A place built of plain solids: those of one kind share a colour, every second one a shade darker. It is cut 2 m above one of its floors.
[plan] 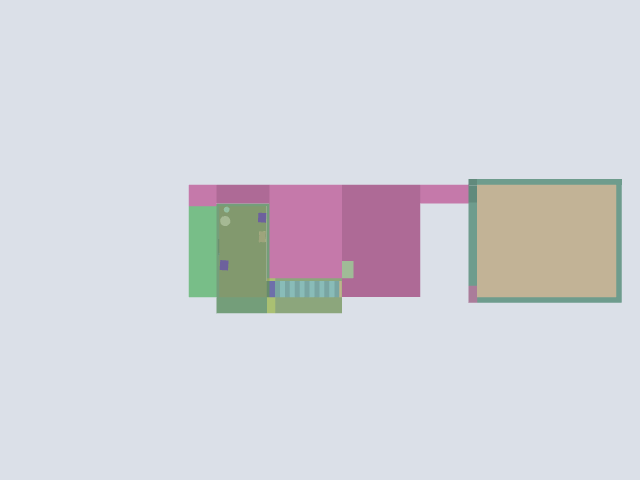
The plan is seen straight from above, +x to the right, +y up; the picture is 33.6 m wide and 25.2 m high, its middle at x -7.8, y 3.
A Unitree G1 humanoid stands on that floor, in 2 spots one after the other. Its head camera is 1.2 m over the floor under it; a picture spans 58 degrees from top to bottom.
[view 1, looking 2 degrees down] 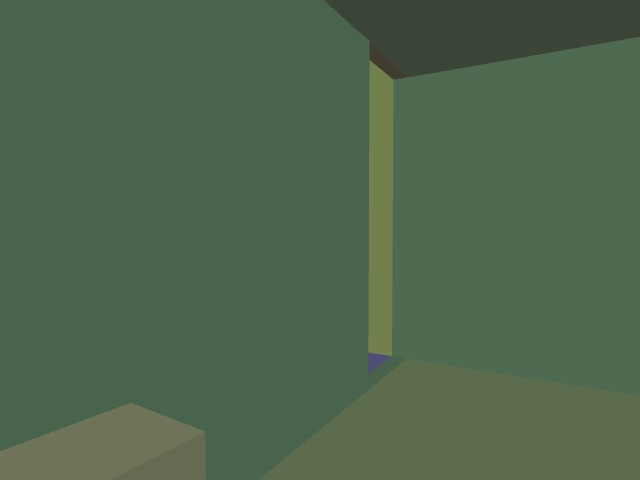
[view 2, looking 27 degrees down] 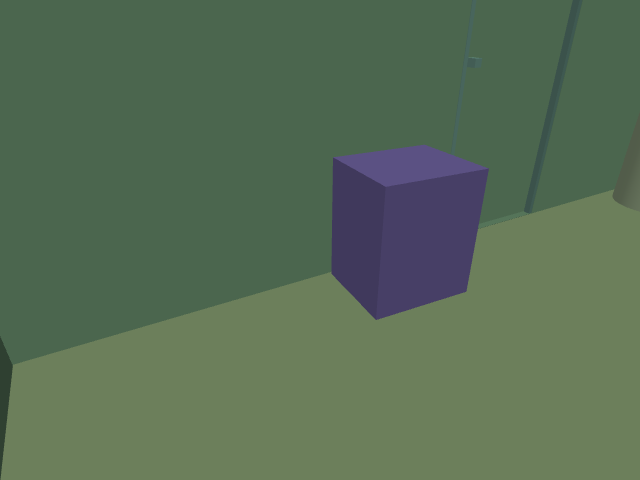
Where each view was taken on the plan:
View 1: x -11.84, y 3.72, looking -60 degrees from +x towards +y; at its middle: wall_cellar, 2.50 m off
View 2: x -11.39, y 0.42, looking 151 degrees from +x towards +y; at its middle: wall_cellar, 2.19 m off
